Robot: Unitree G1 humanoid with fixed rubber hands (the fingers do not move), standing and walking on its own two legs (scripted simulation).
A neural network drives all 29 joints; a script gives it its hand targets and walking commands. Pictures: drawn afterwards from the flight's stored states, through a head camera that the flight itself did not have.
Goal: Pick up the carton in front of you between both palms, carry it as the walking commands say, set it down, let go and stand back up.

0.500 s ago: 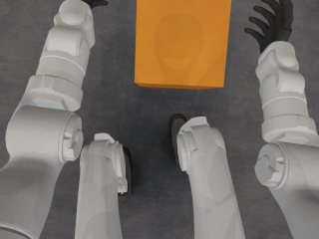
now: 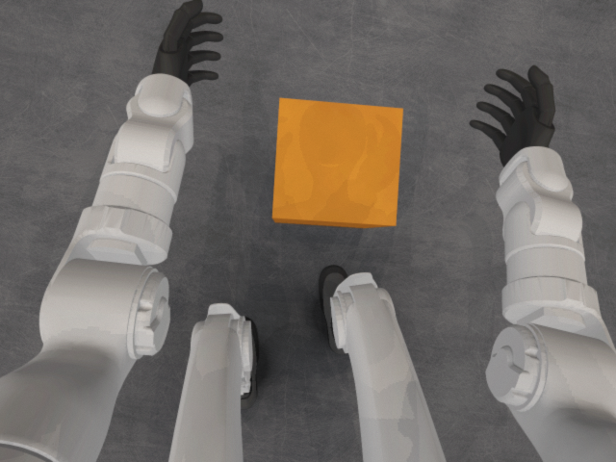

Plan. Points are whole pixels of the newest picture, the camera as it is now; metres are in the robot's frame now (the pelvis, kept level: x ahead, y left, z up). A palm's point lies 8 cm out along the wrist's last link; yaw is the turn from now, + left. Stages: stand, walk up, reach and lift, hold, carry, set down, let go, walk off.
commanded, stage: set down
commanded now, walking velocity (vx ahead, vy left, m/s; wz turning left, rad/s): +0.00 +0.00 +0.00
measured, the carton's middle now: (329, 174) +0.47 -0.13 -0.43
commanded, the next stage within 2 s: let go in 0.18 s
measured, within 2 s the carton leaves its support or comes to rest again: neither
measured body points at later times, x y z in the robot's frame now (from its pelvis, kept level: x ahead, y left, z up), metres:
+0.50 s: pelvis +0.04 -0.02 +0.13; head +0.28 -0.04 +0.51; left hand +0.47 +0.11 +0.01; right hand +0.38 -0.30 +0.02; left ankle +0.04 +0.12 -0.52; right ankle +0.13 -0.12 -0.52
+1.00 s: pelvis +0.10 -0.01 +0.21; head +0.18 +0.00 +0.65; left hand +0.33 +0.19 +0.11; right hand +0.26 -0.25 +0.13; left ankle +0.04 +0.12 -0.52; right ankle +0.13 -0.12 -0.52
